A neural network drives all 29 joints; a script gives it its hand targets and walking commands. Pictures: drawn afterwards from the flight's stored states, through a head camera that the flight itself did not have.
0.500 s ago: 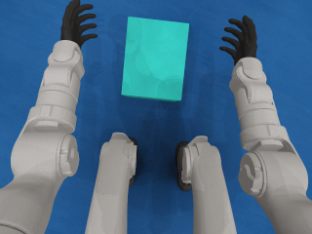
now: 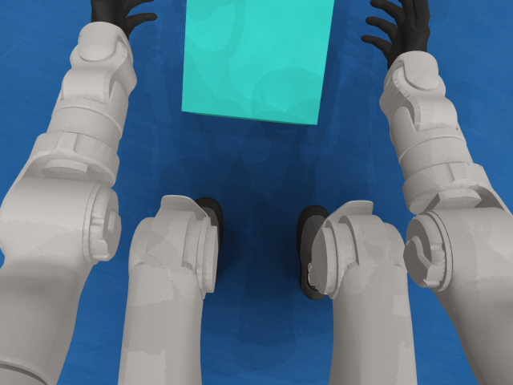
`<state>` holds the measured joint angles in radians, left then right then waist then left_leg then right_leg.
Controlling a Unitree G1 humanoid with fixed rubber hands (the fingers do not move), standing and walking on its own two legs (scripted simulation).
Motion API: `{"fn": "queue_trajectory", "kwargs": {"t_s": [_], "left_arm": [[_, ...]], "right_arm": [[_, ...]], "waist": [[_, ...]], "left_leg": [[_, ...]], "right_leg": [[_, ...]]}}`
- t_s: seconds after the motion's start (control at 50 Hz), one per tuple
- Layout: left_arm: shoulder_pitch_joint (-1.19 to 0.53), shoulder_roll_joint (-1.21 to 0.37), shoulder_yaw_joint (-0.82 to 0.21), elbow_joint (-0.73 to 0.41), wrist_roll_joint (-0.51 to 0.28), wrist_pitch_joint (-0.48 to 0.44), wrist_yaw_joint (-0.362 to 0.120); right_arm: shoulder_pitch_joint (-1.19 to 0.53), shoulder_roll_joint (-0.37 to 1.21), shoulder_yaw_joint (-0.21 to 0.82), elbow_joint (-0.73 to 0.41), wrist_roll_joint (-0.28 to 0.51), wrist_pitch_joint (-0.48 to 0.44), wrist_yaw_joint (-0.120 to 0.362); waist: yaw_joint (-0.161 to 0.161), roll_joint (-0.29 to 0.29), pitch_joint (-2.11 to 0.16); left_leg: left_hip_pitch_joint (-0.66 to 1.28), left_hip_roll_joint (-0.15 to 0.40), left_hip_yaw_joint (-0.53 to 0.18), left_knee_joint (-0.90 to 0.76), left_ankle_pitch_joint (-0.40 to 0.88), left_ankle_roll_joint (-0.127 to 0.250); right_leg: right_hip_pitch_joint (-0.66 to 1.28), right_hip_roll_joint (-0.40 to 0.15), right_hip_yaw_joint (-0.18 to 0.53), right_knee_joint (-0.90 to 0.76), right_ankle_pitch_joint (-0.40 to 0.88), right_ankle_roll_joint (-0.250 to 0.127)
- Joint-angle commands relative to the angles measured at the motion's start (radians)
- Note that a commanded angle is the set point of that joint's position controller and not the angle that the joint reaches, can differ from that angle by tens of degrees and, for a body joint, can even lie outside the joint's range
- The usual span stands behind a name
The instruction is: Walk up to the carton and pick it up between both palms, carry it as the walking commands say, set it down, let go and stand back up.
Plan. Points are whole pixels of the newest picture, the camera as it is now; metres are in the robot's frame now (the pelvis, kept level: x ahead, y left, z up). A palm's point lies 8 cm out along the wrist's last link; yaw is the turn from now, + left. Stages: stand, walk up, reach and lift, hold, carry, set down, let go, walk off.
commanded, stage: reach and lift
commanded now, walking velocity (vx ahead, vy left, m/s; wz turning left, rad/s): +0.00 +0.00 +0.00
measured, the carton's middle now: (256, 42) +0.54 +0.04 -0.30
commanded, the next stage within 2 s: none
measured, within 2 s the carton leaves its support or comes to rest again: leaves its support in 1.64 s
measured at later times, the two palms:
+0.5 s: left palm (129, 35) +0.51 +0.21 -0.22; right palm (394, 51) +0.52 -0.15 -0.21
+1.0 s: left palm (152, 33) +0.52 +0.18 -0.22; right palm (369, 43) +0.53 -0.12 -0.21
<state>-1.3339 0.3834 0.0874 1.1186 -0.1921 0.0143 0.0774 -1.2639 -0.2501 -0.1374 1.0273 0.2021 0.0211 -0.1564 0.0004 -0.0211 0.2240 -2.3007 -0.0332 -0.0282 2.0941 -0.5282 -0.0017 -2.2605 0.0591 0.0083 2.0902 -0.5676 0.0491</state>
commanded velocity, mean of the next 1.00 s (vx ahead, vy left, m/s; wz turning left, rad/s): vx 0.00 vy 0.00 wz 0.00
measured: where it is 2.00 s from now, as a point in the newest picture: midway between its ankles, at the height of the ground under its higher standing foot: (259, 263)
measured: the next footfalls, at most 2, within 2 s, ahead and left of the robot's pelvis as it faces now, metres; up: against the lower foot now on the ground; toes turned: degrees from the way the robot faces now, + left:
none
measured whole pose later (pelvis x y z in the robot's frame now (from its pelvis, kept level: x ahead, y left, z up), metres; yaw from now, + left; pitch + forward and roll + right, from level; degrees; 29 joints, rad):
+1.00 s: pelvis -0.01 +0.00 -0.03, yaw +0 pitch +37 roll -2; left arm -1.47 0.35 0.00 1.26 -0.21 -0.04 0.10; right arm -1.48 -0.22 -0.06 1.23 0.22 -0.03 -0.16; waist 0.01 -0.03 0.38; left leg -2.30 0.00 -0.02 2.20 -0.54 0.01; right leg -2.27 0.06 0.00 2.19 -0.56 0.04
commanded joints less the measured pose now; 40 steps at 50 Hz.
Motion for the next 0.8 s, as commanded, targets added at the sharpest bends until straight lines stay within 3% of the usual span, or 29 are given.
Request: {"fn": "queue_trajectory", "kwargs": {"t_s": [0.0,0.14,0.24,0.4,0.78], "left_arm": [[-0.253,0.118,-0.008,-0.064,-0.013,-0.03,0.003],[-0.315,0.138,-0.04,-0.004,-0.046,-0.055,-0.007],[-0.296,0.145,-0.031,0.033,-0.027,-0.063,-0.004],[-0.304,0.129,-0.054,0.042,-0.045,-0.068,-0.01],[-0.373,0.075,-0.08,0.068,-0.038,-0.066,0.003]], "right_arm": [[-0.219,-0.104,0.007,-0.063,0.015,-0.029,0.0],[-0.281,-0.084,0.051,0.007,0.04,-0.044,0.009],[-0.288,-0.074,0.067,0.037,0.066,-0.049,0.017],[-0.284,-0.08,0.061,0.073,0.055,-0.056,0.012],[-0.363,-0.031,0.086,0.104,0.054,-0.058,0.003]], "waist": [[0.007,0.066,-1.143],[0.019,0.025,-1.026],[0.047,0.041,-0.983],[0.022,0.048,-0.951],[0.031,0.04,-0.926]], "left_leg": [[0.694,0.02,0.014,-0.123,0.316,-0.024],[0.596,0.029,0.0,-0.074,0.289,-0.02],[0.603,0.028,0.006,-0.05,0.312,-0.013],[0.578,0.026,0.004,-0.043,0.308,-0.014],[0.566,0.017,-0.001,-0.058,0.254,-0.008]], "right_leg": [[0.488,-0.009,-0.047,-0.118,0.278,-0.004],[0.444,-0.014,-0.037,-0.061,0.273,-0.001],[0.423,-0.008,-0.035,-0.044,0.285,-0.002],[0.424,-0.01,-0.034,-0.04,0.293,-0.007],[0.434,0.004,-0.032,-0.052,0.248,-0.008]]}}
